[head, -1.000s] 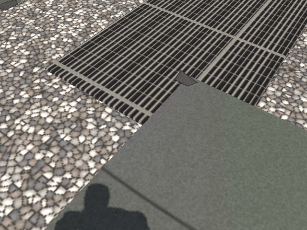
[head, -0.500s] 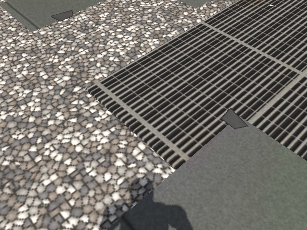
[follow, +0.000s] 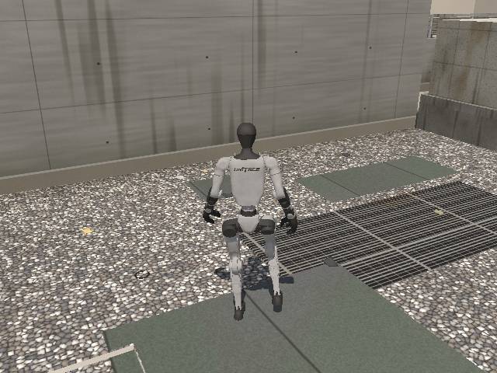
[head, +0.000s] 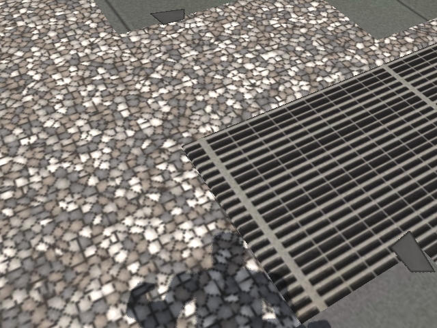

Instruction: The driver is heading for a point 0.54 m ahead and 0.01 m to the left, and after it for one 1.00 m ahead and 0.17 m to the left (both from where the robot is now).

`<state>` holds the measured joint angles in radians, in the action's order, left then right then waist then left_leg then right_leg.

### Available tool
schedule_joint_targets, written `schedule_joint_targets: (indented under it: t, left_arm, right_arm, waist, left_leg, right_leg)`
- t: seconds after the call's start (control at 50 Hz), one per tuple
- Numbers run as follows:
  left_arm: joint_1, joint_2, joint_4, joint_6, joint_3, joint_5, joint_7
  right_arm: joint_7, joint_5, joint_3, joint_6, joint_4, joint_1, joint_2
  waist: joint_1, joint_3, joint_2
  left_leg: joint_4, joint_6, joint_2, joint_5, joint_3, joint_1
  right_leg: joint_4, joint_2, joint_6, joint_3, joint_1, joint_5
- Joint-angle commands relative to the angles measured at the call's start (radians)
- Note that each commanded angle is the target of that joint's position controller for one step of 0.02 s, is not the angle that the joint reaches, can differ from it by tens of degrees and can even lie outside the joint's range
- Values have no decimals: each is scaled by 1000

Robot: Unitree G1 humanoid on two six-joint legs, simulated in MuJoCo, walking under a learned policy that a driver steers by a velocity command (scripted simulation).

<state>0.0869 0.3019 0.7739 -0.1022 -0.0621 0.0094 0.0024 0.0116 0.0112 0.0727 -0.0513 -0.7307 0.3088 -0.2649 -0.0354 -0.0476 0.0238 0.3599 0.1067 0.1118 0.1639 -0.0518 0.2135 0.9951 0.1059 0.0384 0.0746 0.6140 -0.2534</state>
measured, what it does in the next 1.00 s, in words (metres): walks ahead: right foot, then left foot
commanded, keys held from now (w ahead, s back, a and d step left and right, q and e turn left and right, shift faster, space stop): w+q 0.20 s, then w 0.36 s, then no key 0.44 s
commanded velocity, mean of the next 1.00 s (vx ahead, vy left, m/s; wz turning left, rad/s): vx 0.38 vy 0.00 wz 0.25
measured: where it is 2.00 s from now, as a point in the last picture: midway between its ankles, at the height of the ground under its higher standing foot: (207, 314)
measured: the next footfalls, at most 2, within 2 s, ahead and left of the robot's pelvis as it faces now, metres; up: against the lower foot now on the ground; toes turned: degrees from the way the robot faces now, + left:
right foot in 0.24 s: +0.33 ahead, -0.14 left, +0.00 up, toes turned +12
left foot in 0.72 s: +0.53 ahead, +0.16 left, +0.00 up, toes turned +13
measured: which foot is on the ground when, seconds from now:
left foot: down 0.00-0.26, up 0.28-0.70, down 0.72-1.00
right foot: up 0.00-0.22, down 0.24-0.74, up 0.76-1.00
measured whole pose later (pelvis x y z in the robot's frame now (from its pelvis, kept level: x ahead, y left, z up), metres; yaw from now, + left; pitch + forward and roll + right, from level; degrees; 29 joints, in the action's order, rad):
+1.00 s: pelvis +0.44 +0.04 -0.01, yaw +13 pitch +1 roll +1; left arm 0.18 0.28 0.86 0.01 -0.03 0.01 -0.03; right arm 0.01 -0.03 0.03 -0.03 -0.78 0.15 -0.22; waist 0.00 -0.03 0.03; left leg 0.44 0.05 0.04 0.12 0.03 0.34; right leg 0.71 0.07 0.06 0.04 0.40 -0.33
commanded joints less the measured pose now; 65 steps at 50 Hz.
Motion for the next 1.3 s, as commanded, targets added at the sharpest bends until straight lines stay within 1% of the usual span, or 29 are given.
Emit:
schedule_joint_targets:
  t: [0.02,0.08,0.16,0.22,0.24,0.26,0.28,0.3,0.32,0.34,0.36,0.42,0.48,0.56,0.66,0.72,0.74,0.76,0.78,0.8,0.84,0.9,1.0,1.04,1.06,1.08,1.12,1.2,1.3]
  left_arm:
    - [-40,50,-67,2,-8,6,-3]
    - [-132,38,-98,-5,0,-7,7]
    - [-162,84,-125,-20,-14,-18,21]
    - [-43,117,-97,-37,-34,-17,24]
    - [60,145,-73,-43,-48,-3,20]
    - [210,195,-59,-43,-58,11,14]
    - [291,261,-6,-30,-78,14,25]
    - [266,159,-22,-28,-55,-17,32]
    - [219,104,-32,-22,-39,-20,29]
    - [170,93,-41,-14,-31,-8,28]
    - [145,78,-34,-10,-25,-2,26]
    - [150,60,-15,-15,-15,-4,20]
    - [177,111,7,-15,-27,-17,13]
    - [212,140,28,1,-30,-27,9]
    - [268,151,71,33,-26,-32,2]
    - [236,134,65,36,-17,-29,-5]
    - [258,73,36,27,7,5,-5]
    - [424,-4,66,25,38,6,3]
    - [408,96,92,34,14,-17,6]
    - [312,127,67,45,3,-34,3]
    - [239,101,58,78,2,-15,-17]
    - [284,48,79,111,10,-7,-34]
    - [216,44,82,123,12,4,-35]
    - [187,50,74,122,12,23,-32]
    - [170,78,58,120,10,26,-35]
    - [140,150,56,119,-7,11,-40]
    - [114,77,74,105,5,9,-34]
    - [111,53,98,76,15,3,-29]
    - [123,59,132,79,16,-3,-33]
  right_arm:
    - [-23,5,48,-15,79,-25,-179]
    - [-28,8,50,-6,66,16,-184]
    - [-31,15,49,3,48,57,-169]
    - [-36,9,45,12,55,26,-155]
    - [-33,3,30,10,59,30,-112]
    - [-31,-15,7,8,72,55,-57]
    - [-30,24,-4,-2,83,212,-19]
    - [-34,31,10,-4,49,193,-121]
    - [-32,24,21,-3,63,73,-164]
    - [-34,11,19,-3,78,5,-156]
    - [-31,-2,19,-8,93,-42,-143]
    - [-18,3,10,-10,94,-25,-92]
    - [-15,-7,-7,-12,124,-104,-61]
    - [-2,-1,-21,-24,143,-217,-42]
    - [17,-3,-12,-35,168,-288,-64]
    - [9,-27,21,-36,104,-93,-138]
    - [-4,-52,36,-32,94,16,-220]
    - [-4,-53,23,-16,95,16,-212]
    - [4,-29,14,-1,84,35,-156]
    - [7,-17,5,3,84,-34,-133]
    - [11,-22,-15,1,85,-167,-85]
    - [10,-47,-9,-2,66,-253,-93]
    - [-7,-32,-14,14,15,-252,-91]
    - [-7,-29,-28,19,-15,-224,-57]
    - [-7,-34,-34,20,-33,-194,-46]
    - [-8,-35,-26,21,-40,-145,-60]
    - [-22,-32,-22,28,-49,-175,-75]
    - [-30,-31,-21,36,-90,-146,-65]
    - [-29,-19,-18,36,-136,-152,-63]
  waist:
    - [17,52,-65]
    - [-26,45,-101]
    - [-30,48,-126]
    - [41,77,-165]
    - [85,152,-148]
    - [133,296,-24]
    - [59,369,351]
    - [88,284,210]
    - [113,164,111]
    - [98,107,36]
    - [85,58,25]
    - [45,64,79]
    - [60,44,57]
    - [98,28,53]
    - [101,44,78]
    - [-12,158,44]
    - [-30,298,-101]
    - [19,443,-302]
    - [-17,466,-213]
    - [-10,325,-166]
    - [42,193,-101]
    - [103,166,-162]
    - [84,160,-145]
    - [87,103,-113]
    - [72,66,-76]
    - [18,25,34]
    - [31,5,88]
    - [31,53,59]
    - [44,83,3]
  left_leg:
    - [-137,161,-216,-253,-193,18]
    - [-120,117,-193,-139,-192,45]
    - [-29,97,-239,-60,-302,-51]
    - [85,67,-241,-122,-346,-86]
    - [220,36,-189,-175,-300,-58]
    - [502,-4,-122,-1,-212,67]
    - [801,-69,3,424,-120,420]
    - [920,-78,-63,404,-166,539]
    - [941,-78,-93,311,-147,569]
    - [918,-78,-126,245,-111,539]
    - [863,-78,-152,200,-103,526]
    - [742,-81,-198,161,-57,445]
    - [579,-102,-219,84,-20,470]
    - [337,-111,-200,-115,23,395]
    - [175,-84,-136,-173,40,277]
    - [61,-20,-123,-364,49,-54]
    - [154,57,-327,-781,-143,-337]
    - [166,238,-555,-950,-403,-551]
    - [115,229,-512,-747,-428,-477]
    - [77,189,-455,-630,-337,-370]
    - [4,138,-385,-490,-229,-119]
    - [-67,125,-315,-406,-108,111]
    - [-94,94,-294,32,-99,164]
    - [-95,20,-245,282,-94,220]
    - [-69,-26,-213,348,-84,233]
    - [-45,-62,-154,322,-34,216]
    - [30,-82,-128,181,14,61]
    - [63,-61,-138,11,16,9]
    - [84,-64,-142,-129,20,-26]
  right_leg:
    - [-206,-31,36,-27,-17,181]
    - [-394,-81,34,-36,-96,335]
    - [-494,-96,5,7,-123,293]
    - [-546,-104,-46,-18,-260,203]
    - [-549,-66,-84,-1,-430,207]
    - [-535,103,-147,179,-683,161]
    - [-665,283,-311,673,-939,-96]
    - [-713,280,-297,728,-903,-314]
    - [-718,240,-259,568,-789,-283]
    - [-728,199,-240,451,-675,-165]
    - [-746,168,-244,374,-589,-53]
    - [-794,117,-252,242,-509,118]
    - [-839,126,-277,172,-498,215]
    - [-850,87,-243,54,-484,264]
    - [-716,98,-187,14,-558,536]
    - [-464,23,-110,-33,-506,617]
    - [-206,-44,-56,-73,-322,290]
    - [92,-133,3,-53,-97,-421]
    - [174,-101,5,32,-77,-452]
    - [194,-70,10,7,-12,-407]
    - [89,-14,25,0,-70,-296]
    - [-101,-26,42,-40,-294,-192]
    - [-375,-46,9,-61,-448,44]
    - [-500,-41,-23,-50,-509,115]
    - [-562,11,-47,7,-504,132]
    - [-559,31,-76,15,-425,28]
    - [-622,-6,-69,11,-261,-174]
    - [-589,-20,-34,-10,-327,32]
    - [-555,-33,-40,-27,-384,167]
